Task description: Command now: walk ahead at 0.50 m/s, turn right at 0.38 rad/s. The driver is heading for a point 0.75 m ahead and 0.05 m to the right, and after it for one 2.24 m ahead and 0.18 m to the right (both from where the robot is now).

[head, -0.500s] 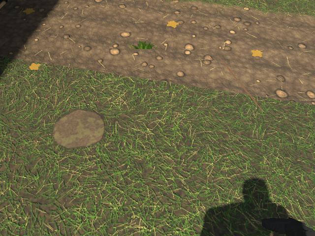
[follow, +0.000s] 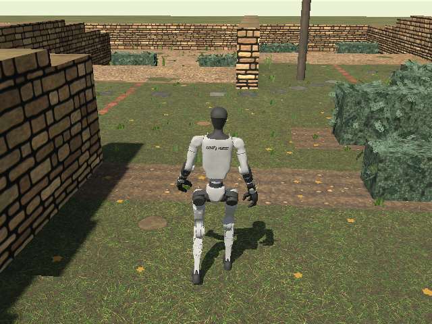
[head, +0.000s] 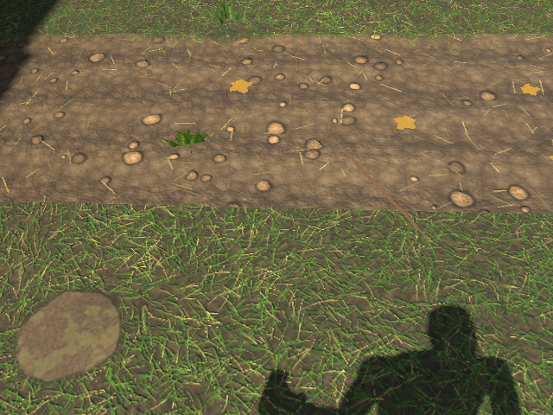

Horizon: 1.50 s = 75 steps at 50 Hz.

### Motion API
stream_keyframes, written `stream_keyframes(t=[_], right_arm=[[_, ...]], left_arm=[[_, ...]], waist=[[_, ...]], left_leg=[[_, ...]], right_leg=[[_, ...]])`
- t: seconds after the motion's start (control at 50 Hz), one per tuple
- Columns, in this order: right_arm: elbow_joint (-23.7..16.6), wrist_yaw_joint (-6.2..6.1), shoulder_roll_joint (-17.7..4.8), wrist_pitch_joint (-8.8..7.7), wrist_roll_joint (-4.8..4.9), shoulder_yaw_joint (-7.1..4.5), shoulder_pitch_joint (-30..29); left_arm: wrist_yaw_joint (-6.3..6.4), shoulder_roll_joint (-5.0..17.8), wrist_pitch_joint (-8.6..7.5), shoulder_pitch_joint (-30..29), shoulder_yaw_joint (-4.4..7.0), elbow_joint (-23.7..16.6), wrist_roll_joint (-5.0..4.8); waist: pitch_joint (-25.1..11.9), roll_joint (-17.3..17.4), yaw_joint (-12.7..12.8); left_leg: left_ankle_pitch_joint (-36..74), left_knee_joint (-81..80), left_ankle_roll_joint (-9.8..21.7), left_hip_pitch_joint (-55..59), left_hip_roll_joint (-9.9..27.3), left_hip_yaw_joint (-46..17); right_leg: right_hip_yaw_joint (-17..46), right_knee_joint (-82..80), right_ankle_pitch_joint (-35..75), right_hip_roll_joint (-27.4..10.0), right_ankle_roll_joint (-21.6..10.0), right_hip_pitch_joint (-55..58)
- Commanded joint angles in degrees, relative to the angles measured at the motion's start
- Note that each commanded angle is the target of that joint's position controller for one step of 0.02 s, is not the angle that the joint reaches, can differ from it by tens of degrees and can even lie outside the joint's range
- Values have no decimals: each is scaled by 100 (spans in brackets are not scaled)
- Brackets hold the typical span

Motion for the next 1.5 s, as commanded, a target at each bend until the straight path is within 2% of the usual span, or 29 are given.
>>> stream_keyframes(t=[0.02, 0.04, 0.08, 0.14, 0.24, 0.4, 0.44, 0.46, 0.48, 0.5, 0.54, 0.58, 0.7, 0.8, 0.88, 0.9, 0.92, 0.96, 1.04, 1.1, 1.18, 1.26, 1.32, 1.34, 1.36, 1.38, 1.4, 1.42, 1.5], right_arm=[[-676, 62, -549, -363, 42, -60, -569], [-704, 20, -480, -370, 10, -48, -907], [-744, -40, -467, -350, -117, -84, -868], [-752, -86, -384, -211, -96, -115, -909], [-1084, -37, -147, -260, -42, -30, -1841], [-1480, 165, -377, -487, 78, -62, -2365], [-1250, 123, -633, -548, 29, -196, -1366], [-1113, 80, -914, -539, -67, -286, -341], [-936, 70, -1235, -467, -111, -386, 446], [-815, 110, -844, -427, 39, -290, 526], [-882, 109, -437, -334, 61, -139, -66], [-870, 132, -348, -287, -10, -55, -363], [-762, 70, -769, -198, 155, -188, -201], [-610, 51, -832, -92, 228, -202, 427], [-698, 10, -581, -67, 157, -122, 420], [-855, 4, -200, -103, 38, 7, 388], [-1027, -18, -145, -173, 211, 44, 977], [-966, -40, -777, -112, 227, -127, 466], [-1087, 8, -408, 77, 161, -127, 176], [-1267, 17, -253, 172, 80, -100, -59], [-1455, 194, -147, 180, 60, -20, -577], [-1748, 345, -465, 258, 42, -138, -901], [-1553, 294, -940, 285, 1, -401, 77], [-1586, 145, -1517, 304, -5, -551, 482], [-1834, 90, -1923, 276, -115, -499, 143], [-1948, 140, -1512, 282, -89, -411, 208], [-1978, 157, -1271, 254, -36, -334, -161], [-1951, 133, -1062, 275, 81, -278, -407], [-1994, 34, -801, 298, -107, -138, -905]], left_arm=[[5, 996, -1, 2006, 307, 112, 16], [20, 920, 42, 1562, 277, -38, 74], [52, 782, 66, 1022, 231, -214, 67], [97, 775, 22, 890, 258, -213, -7], [255, 790, 77, 1399, 304, 47, -93], [290, 783, 203, 1655, 373, 164, -105], [271, 669, 204, 1307, 338, -12, -97], [224, 476, 158, 1041, 251, -177, -14], [207, 122, 109, 1900, 122, -188, -110], [214, 414, 78, 2129, 125, -25, -129], [191, 703, 66, 1161, 182, -155, -58], [179, 579, -18, 697, 186, -361, 110], [107, 89, -116, -73, -21, -611, 137], [34, 367, -161, -812, 28, -825, -1], [110, 808, -212, 180, 254, -672, 74], [174, 1223, -193, 1181, 357, -559, 155], [124, 1490, -103, 1463, 425, -379, 159], [105, 750, -101, 1112, 234, -429, 82], [58, 434, -151, 269, 130, -328, 157], [114, 634, -166, 139, 214, -206, 136], [249, 895, -17, 117, 294, -63, 75], [284, 1141, 71, 161, 377, 30, -107], [293, 1089, 121, 212, 380, 23, -177], [255, 865, 118, 521, 282, -61, 73], [181, 444, 97, 1123, 93, -221, 309], [119, 920, 94, 831, 153, -151, 118], [129, 1041, 139, 406, 178, -250, -22], [203, 977, 206, 277, 175, -219, 46], [317, 855, 422, 576, 164, -50, 124]], waist=[[-916, -1172, 831], [-481, -407, 718], [-271, -357, 288], [-198, -445, 82], [12, -614, 348], [149, -747, 447], [-374, -757, -67], [-1109, -432, -564], [-2057, 1136, -412], [-1900, 1415, -372], [-419, 352, -340], [171, 216, -42], [146, 403, 6], [150, 445, -213], [-305, 412, 454], [-1063, -418, 850], [-1530, -2094, 594], [-460, -993, 674], [358, -780, 153], [376, -592, 24], [180, -596, 177], [70, -632, 156], [-429, -289, -348], [-842, 784, -425], [-1574, 1731, 173], [-2241, 925, -296], [-1580, 586, -237], [-1038, 159, -97], [-710, 411, 308]], left_leg=[[26, 2715, 144, -4135, -88, -522], [521, 2367, 230, -3932, 129, -446], [929, 1474, 147, -3150, 401, -437], [1466, 618, -2, -2595, 266, -322], [2876, -1156, -124, -2212, -24, -337], [2402, -2316, 96, -1432, -248, -421], [2475, -2535, 412, 220, -113, -386], [2535, -2197, 809, 1795, 681, -1016], [1835, -2246, 1841, 4010, 1960, -3242], [894, -2701, 1927, 3913, 2291, -4280], [701, -3070, 1595, 2310, 1766, -3150], [1666, -3434, 1515, 1075, 1374, -2502], [2927, -3585, 1391, 1, 779, -1420], [2210, -3279, 1165, 76, 859, -1698], [1915, -1916, 654, -403, 424, -1693], [727, -122, 378, -1272, -9, -1086], [-882, 1321, 215, -2806, -269, -593], [-76, 2305, 167, -3447, 204, -746], [796, 1882, 50, -2746, 617, -563], [1224, 1178, -124, -2613, 524, -368], [2548, -361, -65, -1754, 382, 21], [2179, -1055, 195, -1420, 256, 112], [2553, -1994, 616, 164, -277, 391], [5144, -1969, 1054, 1540, 695, -911], [6647, -1855, 2401, 2891, 2166, -3337], [5192, -2319, 2491, 2742, 2101, -3439], [4306, -2459, 2154, 2181, 1803, -2845], [3565, -2567, 1778, 1530, 1467, -2426], [3617, -2830, 1519, -110, 1067, -1641]], right_leg=[[3906, -1924, -521, -1795, -1428, 4607], [3251, -1973, -131, -1559, -1205, 3831], [2623, -2135, 1101, -1357, -1189, 2716], [2019, -2374, 1522, -970, -1072, 2088], [1650, -2337, 1819, -667, -807, 1944], [2517, -1630, 1613, -841, -759, 2562], [2358, -779, 2511, -482, -557, 2207], [1962, 544, 2109, -212, -379, 1428], [1340, 2468, -308, 539, 70, -586], [1362, 3267, -2031, 331, 93, -1281], [1044, 3567, -1218, -74, 125, -1549], [758, 2940, -735, -407, 123, -1211], [213, 425, 238, -303, 372, -94], [341, -706, 1095, -23, 414, 662], [568, -1244, 809, -405, 8, 2686], [1594, -1184, 863, -1548, -347, 4102], [3708, -1697, -375, -2611, -1093, 4981], [3117, -2050, -1191, -2208, -873, 4038], [1370, -2626, 984, -1627, -752, 2389], [396, -2497, 3285, -1541, -753, 2216], [-470, -2380, 3386, -1343, -587, 2079], [-562, -1828, 3318, -1588, -423, 2524], [-865, 63, 3551, -1159, -42, 2352], [-1007, 1794, 1374, -735, 374, 1098], [-370, 3780, -3082, 197, 731, -707], [595, 4210, -2699, 54, 661, -851], [575, 4055, -2146, -123, 574, -1105], [530, 3622, -1728, -308, 582, -1122], [334, 2845, -1034, -388, 662, -38]])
